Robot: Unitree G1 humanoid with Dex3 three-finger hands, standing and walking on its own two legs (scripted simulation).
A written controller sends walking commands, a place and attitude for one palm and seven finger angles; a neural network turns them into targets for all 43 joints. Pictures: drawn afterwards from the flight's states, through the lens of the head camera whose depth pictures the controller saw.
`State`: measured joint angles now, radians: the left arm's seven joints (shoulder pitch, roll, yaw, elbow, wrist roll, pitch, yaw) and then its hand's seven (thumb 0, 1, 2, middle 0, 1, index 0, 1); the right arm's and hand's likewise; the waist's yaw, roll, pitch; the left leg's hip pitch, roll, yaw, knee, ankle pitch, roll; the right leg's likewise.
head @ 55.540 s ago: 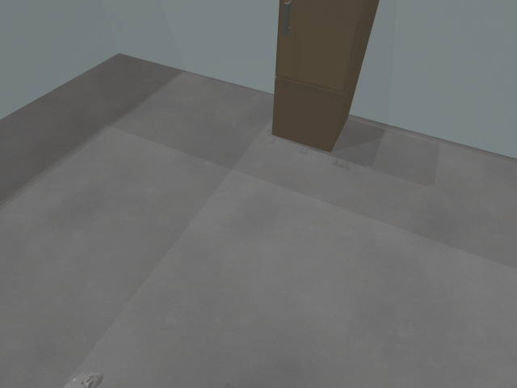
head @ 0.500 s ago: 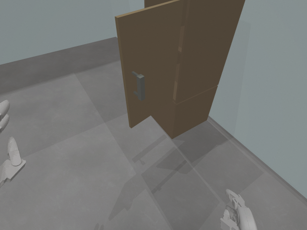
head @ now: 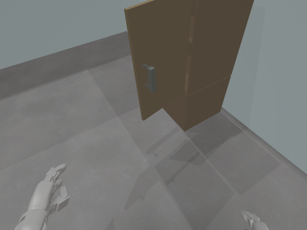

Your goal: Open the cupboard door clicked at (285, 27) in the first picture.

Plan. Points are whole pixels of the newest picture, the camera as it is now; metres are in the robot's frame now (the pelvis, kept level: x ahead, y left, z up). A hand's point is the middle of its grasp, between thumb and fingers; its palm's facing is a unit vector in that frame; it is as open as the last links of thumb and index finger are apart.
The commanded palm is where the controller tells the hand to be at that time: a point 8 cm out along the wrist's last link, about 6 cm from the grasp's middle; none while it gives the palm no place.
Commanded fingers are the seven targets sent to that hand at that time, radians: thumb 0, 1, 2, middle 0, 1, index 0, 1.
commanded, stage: let the arm hang, fingers relaxed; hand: left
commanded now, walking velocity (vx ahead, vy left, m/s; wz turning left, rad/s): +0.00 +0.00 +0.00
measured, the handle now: (148, 77) +0.75 +0.07 -0.04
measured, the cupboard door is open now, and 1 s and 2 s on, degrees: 100 100 100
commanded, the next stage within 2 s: look to check the result in 0.96 s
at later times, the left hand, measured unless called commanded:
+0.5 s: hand out of the picture -0.05 +0.22 -0.16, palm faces +0.01 -0.96 -0.30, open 7.3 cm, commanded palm none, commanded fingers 0.00 0.90 0.90 -0.20 -0.30 -0.20 -0.30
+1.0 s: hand out of the picture +0.10 +0.22 -0.14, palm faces -0.02 -0.95 -0.32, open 7.4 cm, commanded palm none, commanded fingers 0.00 0.90 0.90 -0.20 -0.30 -0.20 -0.30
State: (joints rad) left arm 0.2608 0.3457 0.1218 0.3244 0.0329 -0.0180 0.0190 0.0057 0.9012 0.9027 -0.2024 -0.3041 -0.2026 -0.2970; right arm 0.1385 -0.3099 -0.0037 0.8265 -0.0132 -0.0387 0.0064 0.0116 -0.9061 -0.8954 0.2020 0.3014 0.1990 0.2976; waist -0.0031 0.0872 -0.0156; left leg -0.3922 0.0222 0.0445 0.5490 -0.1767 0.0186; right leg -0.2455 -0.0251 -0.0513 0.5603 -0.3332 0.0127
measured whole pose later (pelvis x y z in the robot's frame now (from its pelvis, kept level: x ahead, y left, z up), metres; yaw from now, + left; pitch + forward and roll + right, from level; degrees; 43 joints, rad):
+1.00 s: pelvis +0.01 -0.02 +0.02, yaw +0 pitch -2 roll +0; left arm 0.10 0.29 0.02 1.10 0.02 -0.02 0.01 0.01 0.91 0.90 -0.21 -0.30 -0.21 -0.30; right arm 0.11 -0.32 -0.02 1.12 -0.02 0.00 0.00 0.01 -0.91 -0.90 0.20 0.30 0.20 0.30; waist -0.01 0.03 0.05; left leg -0.21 0.03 0.04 0.34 -0.10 -0.01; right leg -0.07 -0.01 -0.06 0.35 -0.25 -0.01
